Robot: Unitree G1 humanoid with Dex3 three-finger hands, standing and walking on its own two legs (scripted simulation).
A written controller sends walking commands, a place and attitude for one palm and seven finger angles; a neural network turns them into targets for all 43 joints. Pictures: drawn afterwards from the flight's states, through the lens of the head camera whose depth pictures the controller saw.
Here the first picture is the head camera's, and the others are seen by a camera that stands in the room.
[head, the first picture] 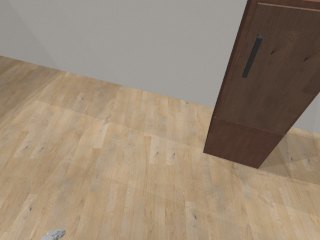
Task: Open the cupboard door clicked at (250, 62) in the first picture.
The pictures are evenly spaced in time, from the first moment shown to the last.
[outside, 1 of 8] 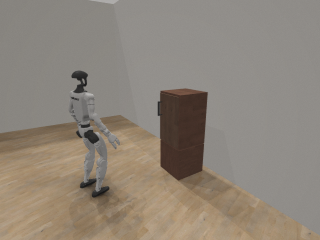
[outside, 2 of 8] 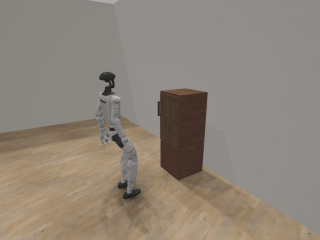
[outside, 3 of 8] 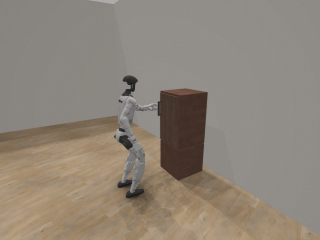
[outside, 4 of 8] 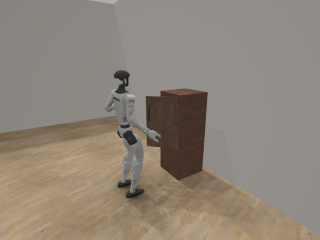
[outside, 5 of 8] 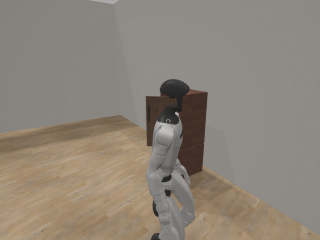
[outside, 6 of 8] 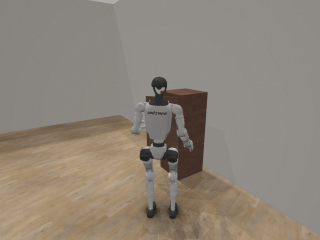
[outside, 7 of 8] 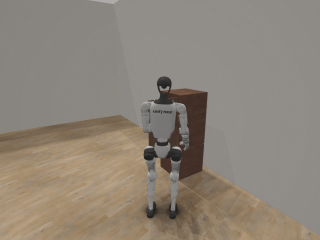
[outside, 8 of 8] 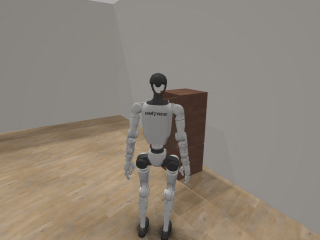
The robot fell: no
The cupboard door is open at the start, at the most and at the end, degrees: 0 93 93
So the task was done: yes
